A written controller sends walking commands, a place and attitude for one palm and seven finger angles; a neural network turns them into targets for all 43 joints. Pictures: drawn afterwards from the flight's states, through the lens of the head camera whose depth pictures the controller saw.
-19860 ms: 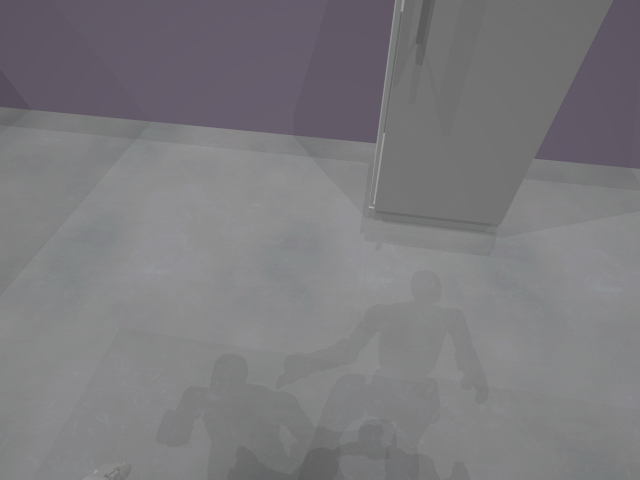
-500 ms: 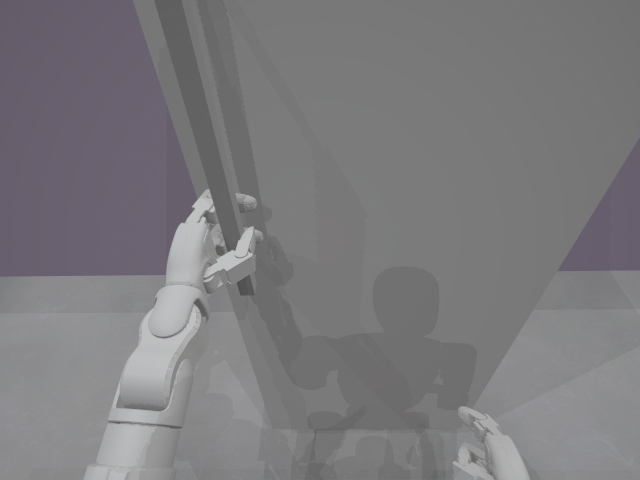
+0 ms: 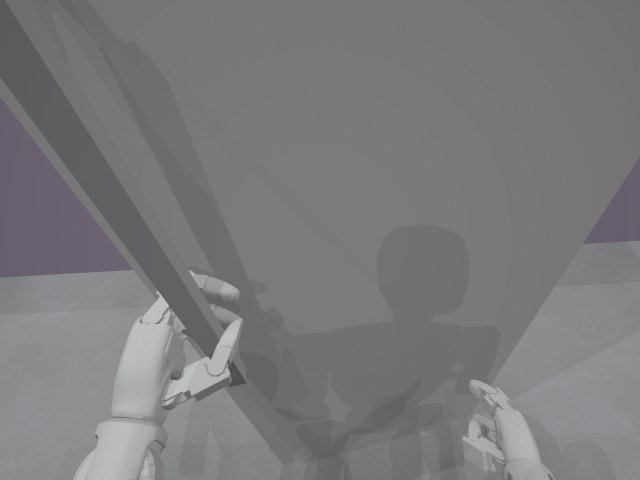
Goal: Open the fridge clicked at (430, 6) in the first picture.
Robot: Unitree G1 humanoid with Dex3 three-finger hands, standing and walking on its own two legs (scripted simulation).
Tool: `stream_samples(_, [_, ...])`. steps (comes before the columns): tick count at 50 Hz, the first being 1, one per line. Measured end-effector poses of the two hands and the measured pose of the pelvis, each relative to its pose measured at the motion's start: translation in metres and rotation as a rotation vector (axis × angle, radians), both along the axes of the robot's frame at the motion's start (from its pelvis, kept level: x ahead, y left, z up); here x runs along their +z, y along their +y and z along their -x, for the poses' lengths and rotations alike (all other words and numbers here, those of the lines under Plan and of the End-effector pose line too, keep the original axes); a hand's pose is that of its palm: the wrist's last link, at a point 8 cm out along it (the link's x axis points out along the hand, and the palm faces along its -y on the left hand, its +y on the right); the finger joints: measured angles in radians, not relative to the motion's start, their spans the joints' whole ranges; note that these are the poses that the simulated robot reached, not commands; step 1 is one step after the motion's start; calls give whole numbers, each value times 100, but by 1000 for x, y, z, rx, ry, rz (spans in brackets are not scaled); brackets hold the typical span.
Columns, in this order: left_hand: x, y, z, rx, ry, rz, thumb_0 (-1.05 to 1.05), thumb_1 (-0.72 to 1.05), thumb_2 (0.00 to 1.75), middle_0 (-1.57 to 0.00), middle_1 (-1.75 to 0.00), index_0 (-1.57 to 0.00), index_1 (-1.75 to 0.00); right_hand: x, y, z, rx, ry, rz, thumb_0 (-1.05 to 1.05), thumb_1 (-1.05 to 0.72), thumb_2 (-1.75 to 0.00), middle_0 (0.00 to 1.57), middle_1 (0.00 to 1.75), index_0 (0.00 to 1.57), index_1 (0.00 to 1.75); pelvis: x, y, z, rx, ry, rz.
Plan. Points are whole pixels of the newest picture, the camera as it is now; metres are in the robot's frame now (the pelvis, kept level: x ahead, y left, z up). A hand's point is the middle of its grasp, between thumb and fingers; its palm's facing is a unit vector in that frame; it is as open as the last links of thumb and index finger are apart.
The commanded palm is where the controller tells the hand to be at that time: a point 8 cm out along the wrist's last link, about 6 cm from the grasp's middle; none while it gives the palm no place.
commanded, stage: walk backward, drawing the door open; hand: left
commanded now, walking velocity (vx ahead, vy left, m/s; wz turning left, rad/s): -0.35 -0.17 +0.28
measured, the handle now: (170, 251) +0.26 +0.12 +0.24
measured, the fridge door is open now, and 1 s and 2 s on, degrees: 12 34 64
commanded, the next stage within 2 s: none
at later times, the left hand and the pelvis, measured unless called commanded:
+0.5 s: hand (237, 401) +0.18 +0.08 +0.13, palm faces +0.22 -0.95 -0.22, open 6.5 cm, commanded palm +0.13 +0.12 +0.14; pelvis -0.06 -0.09 -0.02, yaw +8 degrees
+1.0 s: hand out of the picture +0.07 -0.01 +0.13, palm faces +0.44 -0.88 -0.17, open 6.5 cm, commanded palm +0.01 +0.03 +0.14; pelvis -0.13 -0.24 -0.02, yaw +25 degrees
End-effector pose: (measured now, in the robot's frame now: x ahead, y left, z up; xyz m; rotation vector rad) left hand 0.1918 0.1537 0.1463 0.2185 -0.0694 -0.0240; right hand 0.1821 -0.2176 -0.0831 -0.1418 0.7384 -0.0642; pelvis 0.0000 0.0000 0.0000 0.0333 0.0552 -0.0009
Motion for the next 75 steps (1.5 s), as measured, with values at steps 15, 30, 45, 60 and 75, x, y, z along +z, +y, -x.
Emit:
stream_samples(15, [-4,-17,27,187,-85,-27,-4,61,80,-46,-140,-30,-140,-18,-36,19,93,37,21,1,-90,-90,21,30,20,30,-8,-58,34,68,-6,-37])
stream_samples(30, [-7,-42,69,276,-148,-8,-3,63,78,-46,-140,-29,-140,-16,-70,65,154,19,28,1,-90,-90,20,30,20,30,-12,-117,77,202,-88,45])
stream_samples(45, [-9,-100,145,430,-198,1,-1,63,76,-46,-140,-30,-139,-15,-167,74,242,1,154,1,-90,-90,21,30,20,30,-21,-205,115,369,-52,26])
stream_samples(60, [-6,-173,210,621,-162,-29,0,63,76,-46,-140,-30,-137,-17,-193,75,506,32,44,1,-90,-90,21,30,20,30,-10,-318,127,576,-81,90])
stream_samples(75, [-8,-256,260,805,-208,-61,-2,61,77,-46,-140,-29,-135,-11,-240,6,708,-71,157,1,-90,-90,20,30,20,30,-22,-405,109,811,-40,6])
